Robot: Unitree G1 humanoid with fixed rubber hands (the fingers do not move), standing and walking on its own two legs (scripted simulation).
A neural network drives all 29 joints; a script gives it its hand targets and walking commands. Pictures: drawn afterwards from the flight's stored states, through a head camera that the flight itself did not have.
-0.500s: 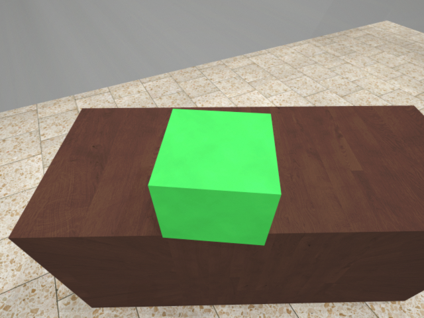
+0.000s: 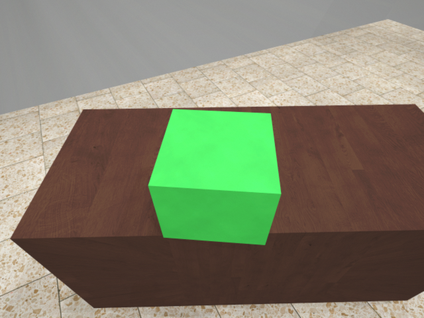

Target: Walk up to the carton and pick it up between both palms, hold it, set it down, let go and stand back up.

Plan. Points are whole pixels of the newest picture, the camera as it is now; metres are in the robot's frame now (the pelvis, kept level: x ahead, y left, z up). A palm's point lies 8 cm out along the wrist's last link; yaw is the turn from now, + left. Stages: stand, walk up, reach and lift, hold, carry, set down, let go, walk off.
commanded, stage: stand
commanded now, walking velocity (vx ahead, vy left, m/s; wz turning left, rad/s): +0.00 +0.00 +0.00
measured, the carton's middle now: (217, 174) +0.48 +0.00 -0.03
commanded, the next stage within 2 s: none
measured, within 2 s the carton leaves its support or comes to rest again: neither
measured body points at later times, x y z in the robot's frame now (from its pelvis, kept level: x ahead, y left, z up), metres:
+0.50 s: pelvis +0.00 +0.00 +0.00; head +0.00 +0.00 +0.45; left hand +0.06 +0.31 -0.12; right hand +0.07 -0.30 -0.13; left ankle +0.05 +0.13 -0.74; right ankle +0.02 -0.10 -0.74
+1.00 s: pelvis +0.00 +0.00 +0.00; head +0.00 +0.00 +0.45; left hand +0.07 +0.31 -0.12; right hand +0.07 -0.30 -0.13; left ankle +0.05 +0.13 -0.74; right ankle +0.02 -0.10 -0.74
